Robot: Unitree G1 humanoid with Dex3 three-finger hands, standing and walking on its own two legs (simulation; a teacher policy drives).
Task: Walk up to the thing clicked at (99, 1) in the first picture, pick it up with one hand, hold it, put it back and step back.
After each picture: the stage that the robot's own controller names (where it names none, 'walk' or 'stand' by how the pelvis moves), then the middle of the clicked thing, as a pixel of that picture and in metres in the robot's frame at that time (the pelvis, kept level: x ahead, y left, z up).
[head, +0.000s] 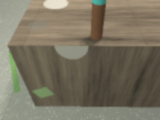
stand; (97, 17) +0.78 -0.06 +0.05
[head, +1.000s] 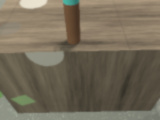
walk; (72, 19) +0.68 +0.10 +0.08
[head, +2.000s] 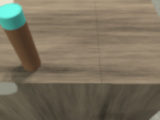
stand; (22, 42) +0.46 +0.23 +0.09
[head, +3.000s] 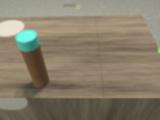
stand; (35, 61) +0.46 +0.21 +0.05
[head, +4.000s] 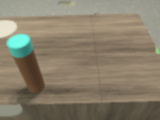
stand; (28, 67) +0.43 +0.22 +0.05
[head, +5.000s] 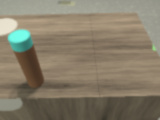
stand; (29, 61) +0.45 +0.23 +0.05
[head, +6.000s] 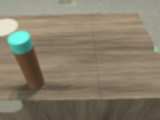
stand; (29, 63) +0.44 +0.23 +0.05
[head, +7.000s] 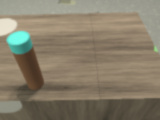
stand; (28, 63) +0.44 +0.23 +0.05
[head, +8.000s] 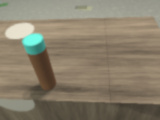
rise first; (41, 64) +0.45 +0.21 +0.05
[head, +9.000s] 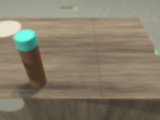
go down; (32, 62) +0.47 +0.20 +0.06
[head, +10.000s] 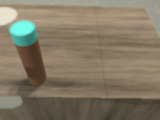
go down; (31, 57) +0.44 +0.19 +0.07
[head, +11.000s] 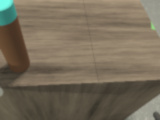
close in; (10, 40) +0.45 +0.20 +0.11
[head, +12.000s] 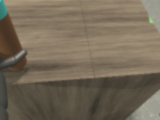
close; (4, 37) +0.47 +0.22 +0.12
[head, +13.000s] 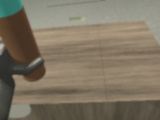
lift; (20, 41) +0.32 +0.16 +0.29
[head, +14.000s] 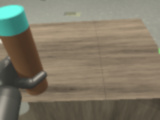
hold; (25, 56) +0.33 +0.17 +0.22
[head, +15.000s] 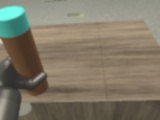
hold; (25, 57) +0.33 +0.17 +0.22
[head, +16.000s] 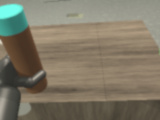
hold; (24, 55) +0.33 +0.17 +0.23
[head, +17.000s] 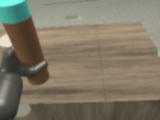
crouch; (27, 46) +0.36 +0.17 +0.24
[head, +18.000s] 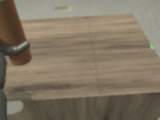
crouch; (9, 27) +0.44 +0.21 +0.24
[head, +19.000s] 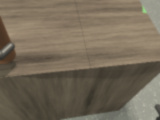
lower; out of the picture +0.49 +0.22 +0.13
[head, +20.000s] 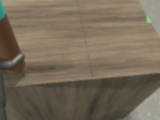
lower; (2, 40) +0.46 +0.21 +0.12
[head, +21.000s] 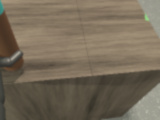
lower; (1, 36) +0.47 +0.21 +0.12
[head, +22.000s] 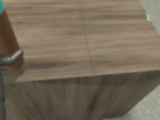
lower; (1, 35) +0.47 +0.22 +0.12
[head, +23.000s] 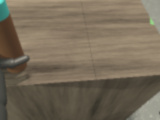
open; (5, 39) +0.46 +0.21 +0.12
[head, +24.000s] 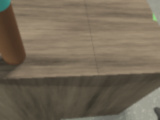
sink last; (4, 29) +0.46 +0.21 +0.12
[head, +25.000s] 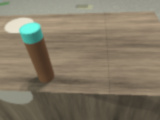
sink last; (39, 55) +0.47 +0.22 +0.09
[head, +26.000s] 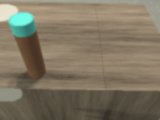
stand; (30, 49) +0.46 +0.21 +0.09
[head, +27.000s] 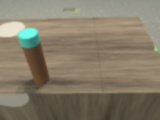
stand; (35, 59) +0.48 +0.22 +0.06
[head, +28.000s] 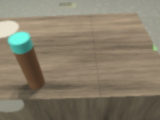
stand; (29, 63) +0.45 +0.23 +0.05
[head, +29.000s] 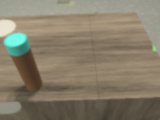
stand; (26, 65) +0.44 +0.24 +0.05
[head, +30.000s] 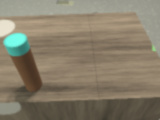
stand; (26, 65) +0.43 +0.24 +0.05
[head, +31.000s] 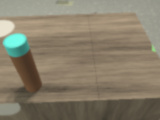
stand; (25, 66) +0.43 +0.24 +0.05
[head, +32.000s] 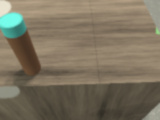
walk; (23, 48) +0.46 +0.23 +0.06
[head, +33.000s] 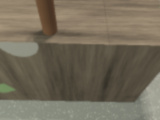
walk; (46, 7) +0.65 +0.18 +0.08
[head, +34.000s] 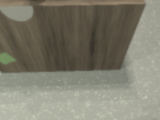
walk; out of the picture +0.94 +0.27 +0.07
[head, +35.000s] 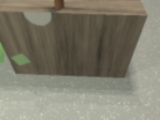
stand; out of the picture +1.07 +0.19 +0.06
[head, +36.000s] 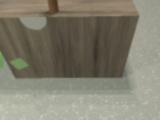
stand; out of the picture +1.09 +0.22 +0.05
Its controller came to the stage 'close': yes
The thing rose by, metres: 0.21
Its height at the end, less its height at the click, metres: +0.00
